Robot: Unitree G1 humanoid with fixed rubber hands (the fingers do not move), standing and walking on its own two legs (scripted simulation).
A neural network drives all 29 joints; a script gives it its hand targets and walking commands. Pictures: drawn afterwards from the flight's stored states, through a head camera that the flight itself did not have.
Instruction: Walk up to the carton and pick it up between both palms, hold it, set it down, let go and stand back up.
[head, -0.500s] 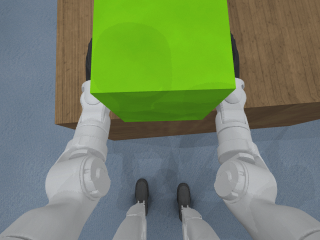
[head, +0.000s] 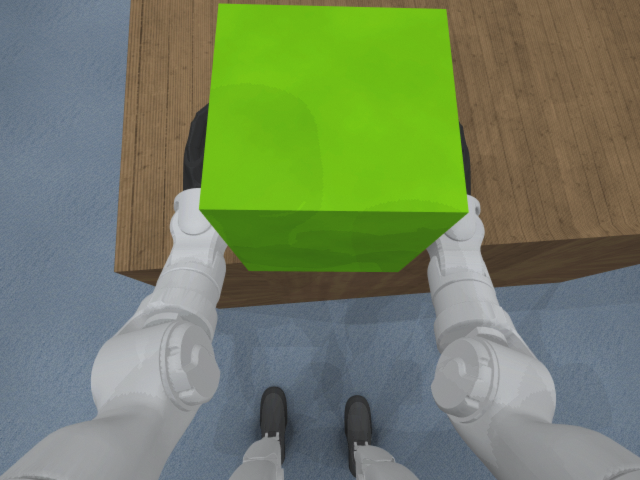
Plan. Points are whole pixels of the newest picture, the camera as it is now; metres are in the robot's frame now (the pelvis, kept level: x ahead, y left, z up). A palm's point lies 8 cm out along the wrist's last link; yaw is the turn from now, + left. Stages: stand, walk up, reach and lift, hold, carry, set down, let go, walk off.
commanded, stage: reach and lift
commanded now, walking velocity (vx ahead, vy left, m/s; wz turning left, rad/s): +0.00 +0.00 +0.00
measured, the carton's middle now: (327, 166) +0.46 -0.02 -0.01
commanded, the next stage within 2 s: none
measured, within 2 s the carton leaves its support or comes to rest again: leaves its support in 1.60 s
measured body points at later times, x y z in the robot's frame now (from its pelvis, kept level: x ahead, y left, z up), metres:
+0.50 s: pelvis -0.01 -0.01 -0.01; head +0.19 -0.02 +0.40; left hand +0.47 +0.13 -0.03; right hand +0.46 -0.18 -0.03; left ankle +0.00 +0.12 -0.73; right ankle -0.04 -0.11 -0.73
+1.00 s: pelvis -0.02 -0.01 -0.01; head +0.18 +0.00 +0.39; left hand +0.46 +0.13 -0.04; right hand +0.45 -0.18 -0.03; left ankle +0.00 +0.12 -0.73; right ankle -0.04 -0.11 -0.73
